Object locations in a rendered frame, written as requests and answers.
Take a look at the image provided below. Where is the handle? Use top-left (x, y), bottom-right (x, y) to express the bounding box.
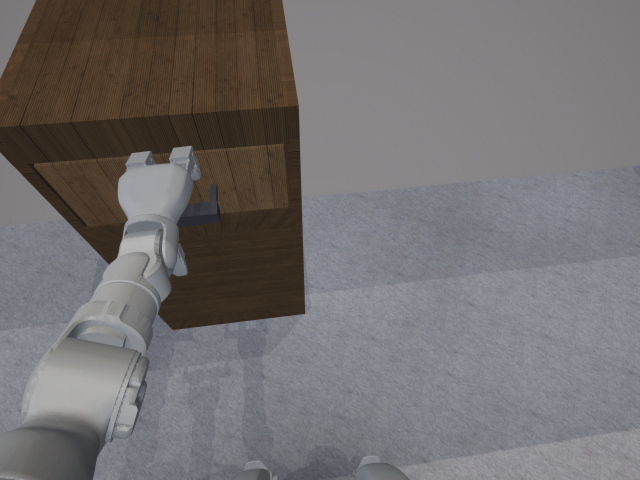
top-left (177, 184), bottom-right (220, 227)

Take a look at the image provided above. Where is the left robot hand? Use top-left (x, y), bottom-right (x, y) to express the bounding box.
top-left (118, 146), bottom-right (201, 276)

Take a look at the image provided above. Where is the drawer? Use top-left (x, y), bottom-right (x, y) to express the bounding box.
top-left (34, 144), bottom-right (289, 226)

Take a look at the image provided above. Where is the robot left forearm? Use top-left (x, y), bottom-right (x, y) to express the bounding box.
top-left (21, 214), bottom-right (179, 423)

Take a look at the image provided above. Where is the robot shin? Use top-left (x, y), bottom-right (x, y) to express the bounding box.
top-left (244, 461), bottom-right (270, 473)
top-left (356, 456), bottom-right (381, 471)

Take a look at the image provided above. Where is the robot left shin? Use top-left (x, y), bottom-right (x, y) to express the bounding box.
top-left (244, 461), bottom-right (270, 473)

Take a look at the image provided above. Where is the robot right shin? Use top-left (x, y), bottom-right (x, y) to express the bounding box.
top-left (356, 456), bottom-right (381, 471)

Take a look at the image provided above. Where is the robot left upper arm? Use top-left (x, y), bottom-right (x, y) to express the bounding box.
top-left (0, 337), bottom-right (150, 480)

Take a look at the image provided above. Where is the cabinet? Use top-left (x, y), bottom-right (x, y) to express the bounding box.
top-left (0, 0), bottom-right (305, 330)

